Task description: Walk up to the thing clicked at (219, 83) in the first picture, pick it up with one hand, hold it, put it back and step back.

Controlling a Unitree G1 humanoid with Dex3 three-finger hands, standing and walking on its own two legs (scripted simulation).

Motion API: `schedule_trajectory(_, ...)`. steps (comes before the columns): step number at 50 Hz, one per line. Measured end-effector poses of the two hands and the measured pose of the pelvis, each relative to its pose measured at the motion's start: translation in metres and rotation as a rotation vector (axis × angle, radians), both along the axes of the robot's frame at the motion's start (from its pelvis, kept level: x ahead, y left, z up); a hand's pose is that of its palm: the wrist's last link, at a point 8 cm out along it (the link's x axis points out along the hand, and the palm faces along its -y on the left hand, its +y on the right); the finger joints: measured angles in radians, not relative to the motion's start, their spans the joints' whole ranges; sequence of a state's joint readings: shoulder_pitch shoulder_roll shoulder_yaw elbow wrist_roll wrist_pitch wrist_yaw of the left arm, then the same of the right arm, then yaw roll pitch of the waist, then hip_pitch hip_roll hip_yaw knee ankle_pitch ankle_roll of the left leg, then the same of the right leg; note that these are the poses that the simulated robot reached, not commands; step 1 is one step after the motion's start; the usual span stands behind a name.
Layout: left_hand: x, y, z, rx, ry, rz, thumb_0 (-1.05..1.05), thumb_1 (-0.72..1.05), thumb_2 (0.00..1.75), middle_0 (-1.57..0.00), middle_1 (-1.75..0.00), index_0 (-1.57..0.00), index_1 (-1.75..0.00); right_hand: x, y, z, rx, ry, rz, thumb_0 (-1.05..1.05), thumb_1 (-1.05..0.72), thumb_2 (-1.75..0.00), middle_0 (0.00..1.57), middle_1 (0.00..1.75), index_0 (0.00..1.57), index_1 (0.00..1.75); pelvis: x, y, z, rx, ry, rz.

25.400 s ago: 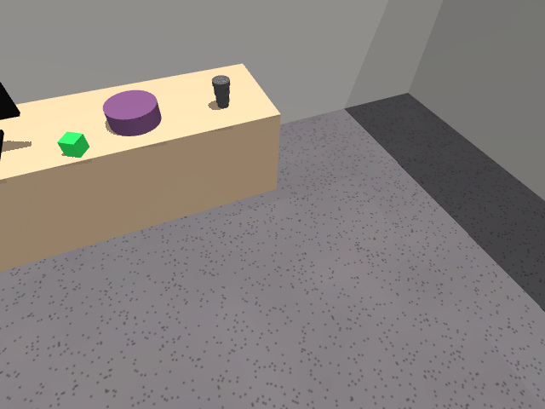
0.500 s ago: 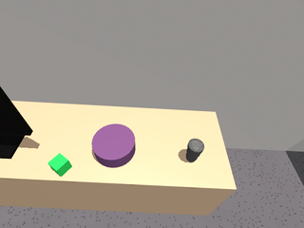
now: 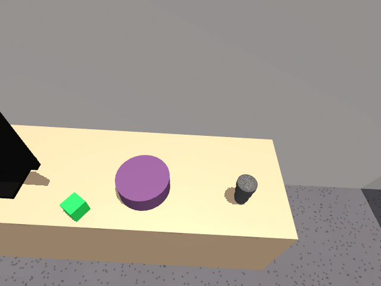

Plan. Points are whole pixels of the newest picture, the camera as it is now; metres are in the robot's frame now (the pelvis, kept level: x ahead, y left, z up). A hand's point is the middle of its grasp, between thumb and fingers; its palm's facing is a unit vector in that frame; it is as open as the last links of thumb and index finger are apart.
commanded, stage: stand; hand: right
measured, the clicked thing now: (243, 191) +0.48 -0.19 -0.27
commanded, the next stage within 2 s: none
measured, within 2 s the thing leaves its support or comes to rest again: neither
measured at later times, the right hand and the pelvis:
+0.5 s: hand out of the picture +0.07 -0.25 -0.16, palm faces -0.04 +0.93 -0.35, open 7.4 cm; pelvis +0.00 +0.00 +0.00, yaw +0 degrees
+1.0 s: hand out of the picture +0.08 -0.26 -0.16, palm faces -0.04 +0.94 -0.35, open 7.4 cm; pelvis +0.00 -0.01 +0.00, yaw +0 degrees
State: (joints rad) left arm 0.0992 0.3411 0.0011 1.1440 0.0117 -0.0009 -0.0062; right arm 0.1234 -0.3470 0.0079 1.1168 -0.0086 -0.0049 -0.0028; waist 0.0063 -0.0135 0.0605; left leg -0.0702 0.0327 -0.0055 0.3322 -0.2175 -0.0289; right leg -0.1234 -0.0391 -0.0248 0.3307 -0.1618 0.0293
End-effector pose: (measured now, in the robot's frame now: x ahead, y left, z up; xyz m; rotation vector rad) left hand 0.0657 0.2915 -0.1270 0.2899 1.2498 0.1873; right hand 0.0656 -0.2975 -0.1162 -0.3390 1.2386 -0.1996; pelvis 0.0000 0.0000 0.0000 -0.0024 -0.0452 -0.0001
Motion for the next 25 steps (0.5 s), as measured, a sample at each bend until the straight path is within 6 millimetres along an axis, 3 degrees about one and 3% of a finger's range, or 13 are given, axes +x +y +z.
schedule_trajectory(9,0.001,0.0009,0.0012,0.004,-0.004,0.006,0.01,0.9,0.9,-0.2,-0.3,-0.2,-0.3,0.0023,-0.0006,-0.0002,0.001,-0.002,0.004,0.01,-0.86,-0.89,0.2,0.3,0.2,0.3,0.0012,-0.0006,0.0,0.0,-0.001,0.004)
schedule_trajectory(25,-0.0016,0.0019,0.0024,0.008,0.001,0.012,0.01,0.9,0.9,-0.2,-0.3,-0.2,-0.3,0.0038,-0.0011,-0.0015,0.006,0.005,0.009,0.01,-0.9,-0.9,0.2,0.3,0.2,0.3,0.0025,-0.0018,0.0002,0.002,0.003,0.008)
